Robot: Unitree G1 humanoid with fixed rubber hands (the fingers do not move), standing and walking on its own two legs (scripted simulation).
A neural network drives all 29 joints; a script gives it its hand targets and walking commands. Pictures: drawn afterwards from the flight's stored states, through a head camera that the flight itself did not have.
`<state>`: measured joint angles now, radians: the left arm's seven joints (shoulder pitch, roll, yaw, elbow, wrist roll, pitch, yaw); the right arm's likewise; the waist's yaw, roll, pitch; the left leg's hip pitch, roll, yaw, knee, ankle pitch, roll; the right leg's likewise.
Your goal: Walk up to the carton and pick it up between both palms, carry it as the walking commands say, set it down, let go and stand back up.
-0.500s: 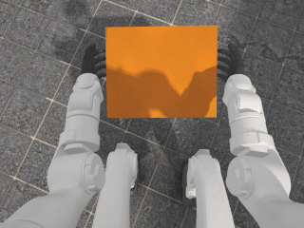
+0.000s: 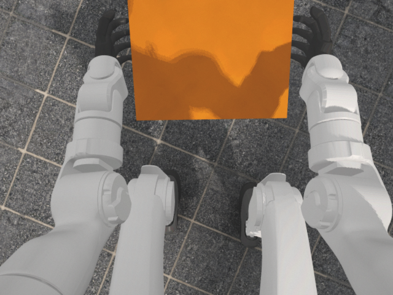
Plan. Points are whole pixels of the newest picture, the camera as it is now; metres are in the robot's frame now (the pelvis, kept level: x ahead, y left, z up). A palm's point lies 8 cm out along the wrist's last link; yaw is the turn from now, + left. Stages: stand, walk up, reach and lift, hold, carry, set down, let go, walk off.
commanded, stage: set down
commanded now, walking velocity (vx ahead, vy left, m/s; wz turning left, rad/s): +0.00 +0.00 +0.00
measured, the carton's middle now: (209, 61) +0.54 +0.03 -0.20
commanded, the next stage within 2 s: none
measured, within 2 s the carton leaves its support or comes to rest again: rests again in 1.68 s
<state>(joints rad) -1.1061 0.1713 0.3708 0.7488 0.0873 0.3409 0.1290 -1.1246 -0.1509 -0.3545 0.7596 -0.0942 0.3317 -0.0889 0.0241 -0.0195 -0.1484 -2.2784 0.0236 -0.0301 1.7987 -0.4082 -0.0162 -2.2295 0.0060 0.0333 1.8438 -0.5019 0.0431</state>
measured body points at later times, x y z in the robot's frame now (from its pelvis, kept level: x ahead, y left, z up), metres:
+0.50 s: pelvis +0.00 +0.00 -0.05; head +0.35 +0.02 +0.23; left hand +0.53 +0.22 -0.21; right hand +0.55 -0.15 -0.20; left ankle +0.13 +0.13 -0.42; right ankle +0.11 -0.13 -0.42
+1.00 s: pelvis +0.00 +0.00 -0.08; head +0.36 +0.01 +0.18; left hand +0.54 +0.22 -0.25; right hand +0.56 -0.15 -0.25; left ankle +0.13 +0.13 -0.42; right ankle +0.11 -0.13 -0.42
